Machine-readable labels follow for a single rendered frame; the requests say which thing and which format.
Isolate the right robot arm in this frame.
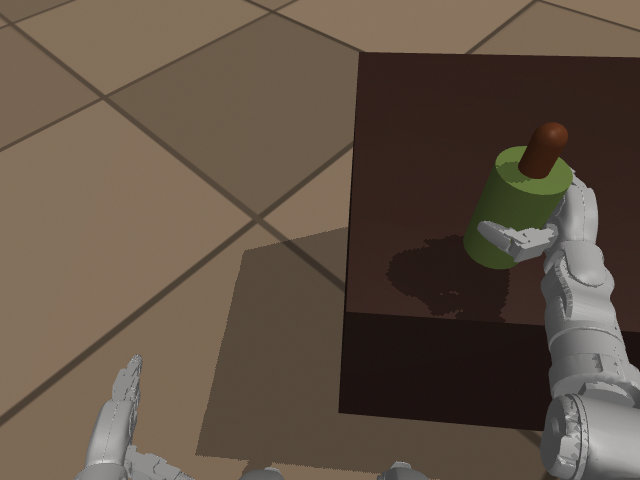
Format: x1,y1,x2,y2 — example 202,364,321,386
540,240,640,480

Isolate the left robot arm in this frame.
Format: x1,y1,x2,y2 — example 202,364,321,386
73,463,128,480

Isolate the left robot hand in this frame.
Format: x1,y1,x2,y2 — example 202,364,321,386
84,354,195,480

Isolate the bottle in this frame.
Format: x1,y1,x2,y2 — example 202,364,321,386
463,122,573,269

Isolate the right robot hand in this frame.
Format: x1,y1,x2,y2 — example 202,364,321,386
477,168,598,262

